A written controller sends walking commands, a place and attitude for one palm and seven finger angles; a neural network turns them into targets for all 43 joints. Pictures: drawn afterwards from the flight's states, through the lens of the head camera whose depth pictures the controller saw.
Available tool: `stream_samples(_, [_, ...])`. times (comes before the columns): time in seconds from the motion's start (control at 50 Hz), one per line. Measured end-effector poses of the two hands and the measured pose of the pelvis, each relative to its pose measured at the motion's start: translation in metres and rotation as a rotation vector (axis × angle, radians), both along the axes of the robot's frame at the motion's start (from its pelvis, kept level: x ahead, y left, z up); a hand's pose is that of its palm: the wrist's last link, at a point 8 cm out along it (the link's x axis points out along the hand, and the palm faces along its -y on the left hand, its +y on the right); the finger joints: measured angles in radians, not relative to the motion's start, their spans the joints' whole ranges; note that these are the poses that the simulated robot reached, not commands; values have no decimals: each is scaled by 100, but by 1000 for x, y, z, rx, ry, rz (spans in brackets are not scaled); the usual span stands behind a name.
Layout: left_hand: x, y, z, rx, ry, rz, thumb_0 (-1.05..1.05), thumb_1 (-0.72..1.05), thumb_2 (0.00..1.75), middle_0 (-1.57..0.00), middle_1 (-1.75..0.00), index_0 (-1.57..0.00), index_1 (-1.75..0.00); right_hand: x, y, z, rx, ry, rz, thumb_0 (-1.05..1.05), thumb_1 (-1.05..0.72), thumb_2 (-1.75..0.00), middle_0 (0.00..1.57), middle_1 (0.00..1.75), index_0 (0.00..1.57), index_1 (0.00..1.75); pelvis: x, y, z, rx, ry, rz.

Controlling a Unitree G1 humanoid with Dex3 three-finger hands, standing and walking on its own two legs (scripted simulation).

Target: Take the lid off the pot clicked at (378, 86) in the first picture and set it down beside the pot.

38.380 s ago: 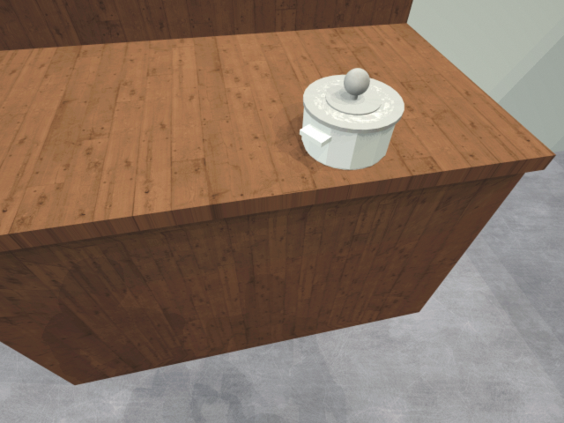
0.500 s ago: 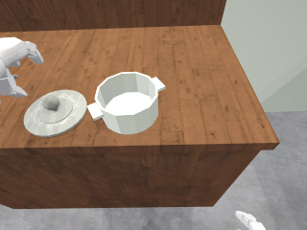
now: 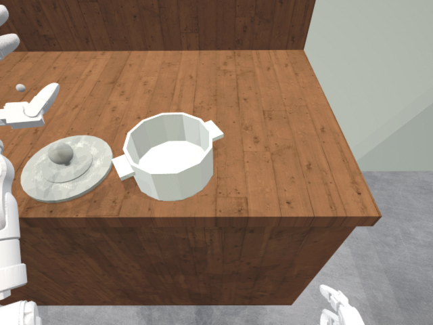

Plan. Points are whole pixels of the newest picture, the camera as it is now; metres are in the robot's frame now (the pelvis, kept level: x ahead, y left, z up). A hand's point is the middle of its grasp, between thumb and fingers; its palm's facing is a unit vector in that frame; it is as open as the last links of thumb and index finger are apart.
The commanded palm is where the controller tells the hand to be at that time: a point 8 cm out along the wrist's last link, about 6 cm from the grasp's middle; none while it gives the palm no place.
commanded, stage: draw the hand back to the body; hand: left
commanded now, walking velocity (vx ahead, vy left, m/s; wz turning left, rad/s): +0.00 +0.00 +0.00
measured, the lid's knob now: (60, 153) +0.41 +0.36 +0.08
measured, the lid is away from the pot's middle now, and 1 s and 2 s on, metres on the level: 0.23 0.23 0.23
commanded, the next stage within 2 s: step back with the hand held close in 1.40 s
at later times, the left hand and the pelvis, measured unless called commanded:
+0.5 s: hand (0, 136) +0.26 +0.27 +0.27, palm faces +0.54 -0.82 -0.21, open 8.3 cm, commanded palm +0.20 +0.30 +0.27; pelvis -0.01 -0.02 +0.00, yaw +1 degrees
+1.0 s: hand out of the picture +0.19 +0.25 +0.26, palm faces +0.50 -0.83 -0.24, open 7.4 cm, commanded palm +0.13 +0.29 +0.26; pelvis -0.03 +0.00 +0.00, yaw +0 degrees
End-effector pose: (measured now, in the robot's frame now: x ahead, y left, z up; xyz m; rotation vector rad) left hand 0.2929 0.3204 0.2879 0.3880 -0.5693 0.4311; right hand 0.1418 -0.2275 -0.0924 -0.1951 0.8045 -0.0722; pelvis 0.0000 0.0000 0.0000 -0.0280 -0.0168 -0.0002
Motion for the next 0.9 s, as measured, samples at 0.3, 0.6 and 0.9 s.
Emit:
stream_samples(0.3, [-50,-5,-13,-30,0,76,0,36,91,-36,-45,-36,-45,26,-21,5,-16,-46,12,1,-91,-90,20,30,20,30,-1,-17,0,5,-15,11])
stream_samples(0.6, [-94,-27,-20,-40,-17,31,1,74,90,-25,-34,-25,-34,23,3,12,31,-130,52,1,-90,-90,20,30,20,30,-20,-16,0,10,-60,7])
stream_samples(0.9, [-133,-28,-27,9,-15,16,1,88,90,-21,-30,-21,-30,1,6,10,12,-116,34,2,-90,-90,20,30,21,30,-29,-7,0,8,-80,1])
